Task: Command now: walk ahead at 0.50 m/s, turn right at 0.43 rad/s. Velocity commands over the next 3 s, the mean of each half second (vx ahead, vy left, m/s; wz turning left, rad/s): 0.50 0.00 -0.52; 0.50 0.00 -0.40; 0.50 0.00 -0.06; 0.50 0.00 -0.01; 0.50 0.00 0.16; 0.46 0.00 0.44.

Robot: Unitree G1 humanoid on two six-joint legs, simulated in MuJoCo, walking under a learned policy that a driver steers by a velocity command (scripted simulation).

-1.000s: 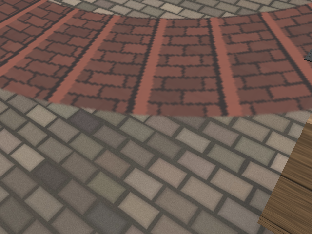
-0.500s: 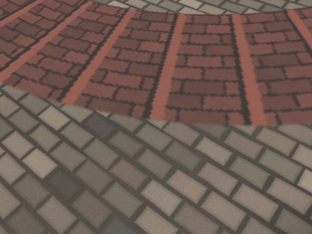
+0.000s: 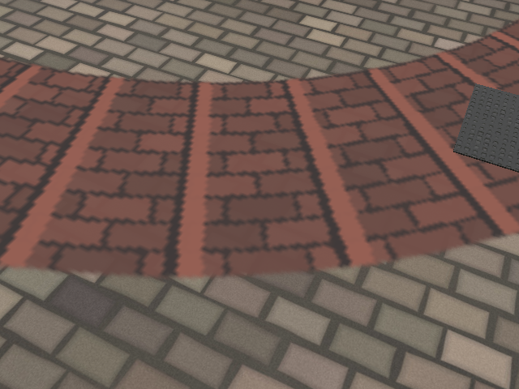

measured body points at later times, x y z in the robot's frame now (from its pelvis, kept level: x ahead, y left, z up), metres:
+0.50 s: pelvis +0.28 -0.07 +0.01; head +0.32 -0.10 +0.45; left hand +0.41 +0.18 -0.11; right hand +0.12 -0.30 -0.14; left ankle +0.50 +0.10 -0.67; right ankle +0.24 -0.14 -0.74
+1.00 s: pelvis +0.56 -0.07 +0.01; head +0.57 -0.06 +0.46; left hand +0.82 +0.08 -0.10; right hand +0.44 -0.30 -0.13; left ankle +0.60 +0.03 -0.74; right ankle +0.57 -0.25 -0.68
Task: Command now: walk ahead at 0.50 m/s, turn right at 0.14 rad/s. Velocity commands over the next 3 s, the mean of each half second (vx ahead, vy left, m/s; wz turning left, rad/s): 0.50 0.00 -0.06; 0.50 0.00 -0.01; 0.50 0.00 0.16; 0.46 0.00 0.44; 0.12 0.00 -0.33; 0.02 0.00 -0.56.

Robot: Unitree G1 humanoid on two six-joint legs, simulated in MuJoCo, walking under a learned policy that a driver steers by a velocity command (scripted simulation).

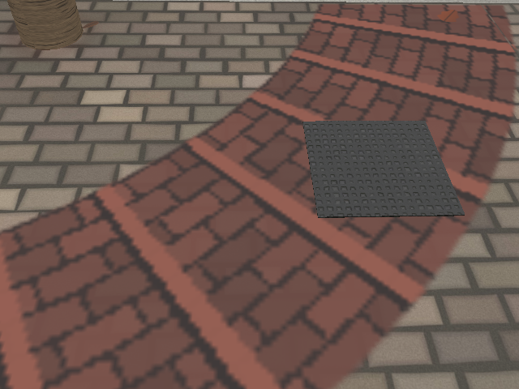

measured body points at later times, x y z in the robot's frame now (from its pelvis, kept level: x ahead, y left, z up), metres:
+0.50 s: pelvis +0.26 -0.08 +0.00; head +0.28 -0.09 +0.45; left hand +0.30 +0.20 -0.12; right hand +0.40 -0.35 -0.12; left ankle +0.34 +0.10 -0.68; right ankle +0.26 -0.16 -0.75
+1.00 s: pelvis +0.55 -0.01 -0.01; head +0.58 +0.00 +0.44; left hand +0.64 +0.26 -0.14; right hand +0.63 -0.28 -0.13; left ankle +0.59 +0.07 -0.75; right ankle +0.53 -0.17 -0.67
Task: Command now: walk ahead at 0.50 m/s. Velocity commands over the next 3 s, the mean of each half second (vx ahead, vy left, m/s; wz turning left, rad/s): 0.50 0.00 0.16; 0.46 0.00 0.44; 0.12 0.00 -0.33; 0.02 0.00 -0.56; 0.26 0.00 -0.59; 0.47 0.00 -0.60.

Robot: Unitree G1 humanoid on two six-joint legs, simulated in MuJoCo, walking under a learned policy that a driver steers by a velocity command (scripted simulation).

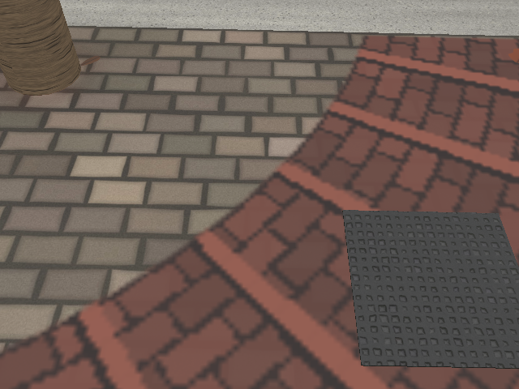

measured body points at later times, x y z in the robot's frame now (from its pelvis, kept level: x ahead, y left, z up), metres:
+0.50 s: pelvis +0.28 -0.07 +0.00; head +0.31 -0.09 +0.45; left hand +0.37 +0.21 -0.11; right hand +0.36 -0.35 -0.14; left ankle +0.20 +0.08 -0.65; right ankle +0.34 -0.17 -0.74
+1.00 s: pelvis +0.53 +0.03 -0.02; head +0.57 +0.05 +0.43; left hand +0.50 +0.32 -0.15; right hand +0.78 -0.17 -0.12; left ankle +0.58 +0.11 -0.74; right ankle +0.46 -0.16 -0.64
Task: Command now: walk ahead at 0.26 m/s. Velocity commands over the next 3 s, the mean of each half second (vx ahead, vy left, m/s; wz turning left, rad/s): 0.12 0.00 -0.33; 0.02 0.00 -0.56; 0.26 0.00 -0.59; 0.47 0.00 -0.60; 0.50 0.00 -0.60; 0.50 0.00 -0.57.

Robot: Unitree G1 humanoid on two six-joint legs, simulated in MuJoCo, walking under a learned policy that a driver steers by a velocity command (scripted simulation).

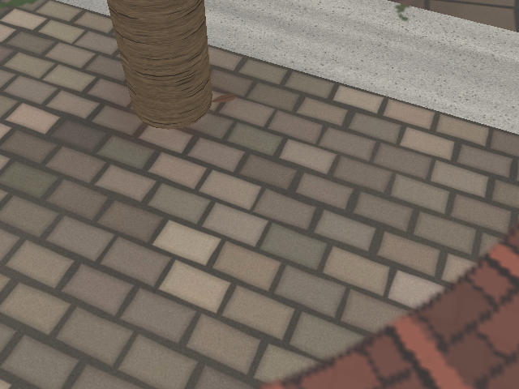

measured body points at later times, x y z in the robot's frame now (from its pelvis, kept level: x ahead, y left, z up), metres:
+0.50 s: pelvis +0.13 -0.04 +0.00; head +0.18 -0.07 +0.45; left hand +0.32 +0.21 -0.10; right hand +0.23 -0.35 -0.12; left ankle +0.07 +0.08 -0.66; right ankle +0.16 -0.14 -0.73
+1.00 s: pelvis +0.18 -0.01 +0.01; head +0.22 -0.01 +0.46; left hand +0.47 +0.16 -0.09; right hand +0.12 -0.32 -0.09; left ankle +0.24 +0.09 -0.73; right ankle +0.10 -0.12 -0.65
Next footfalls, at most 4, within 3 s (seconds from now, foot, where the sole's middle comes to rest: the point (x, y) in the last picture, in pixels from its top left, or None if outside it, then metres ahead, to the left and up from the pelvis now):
0.42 right None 0.20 -0.15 -0.76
0.86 left None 0.27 0.07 -0.76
1.30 right None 0.12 -0.16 -0.76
1.74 left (389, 358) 0.51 -0.30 -0.76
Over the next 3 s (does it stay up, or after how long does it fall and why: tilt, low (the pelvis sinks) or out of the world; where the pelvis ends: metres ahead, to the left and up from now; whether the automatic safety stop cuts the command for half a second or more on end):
stays up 0.49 -0.88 0.02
